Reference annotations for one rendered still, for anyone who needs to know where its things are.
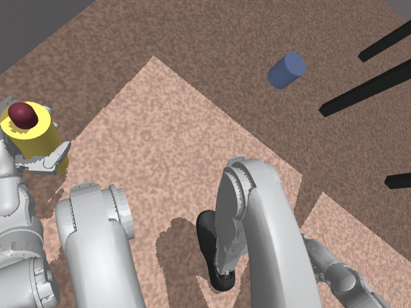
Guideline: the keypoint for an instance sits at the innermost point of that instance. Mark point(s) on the right robot arm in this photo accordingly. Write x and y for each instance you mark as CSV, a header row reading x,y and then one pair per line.
x,y
351,289

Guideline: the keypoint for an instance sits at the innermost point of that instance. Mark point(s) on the left robot arm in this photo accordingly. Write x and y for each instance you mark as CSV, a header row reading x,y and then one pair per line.
x,y
26,279

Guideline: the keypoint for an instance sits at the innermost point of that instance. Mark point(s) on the left robot hand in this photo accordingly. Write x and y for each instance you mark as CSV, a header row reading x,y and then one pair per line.
x,y
12,163

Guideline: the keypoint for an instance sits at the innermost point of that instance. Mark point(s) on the right robot hand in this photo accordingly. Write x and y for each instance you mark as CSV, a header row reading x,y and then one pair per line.
x,y
320,257

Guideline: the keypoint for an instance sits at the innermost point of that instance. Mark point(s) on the right robot foot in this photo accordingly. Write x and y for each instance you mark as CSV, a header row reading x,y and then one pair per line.
x,y
207,240

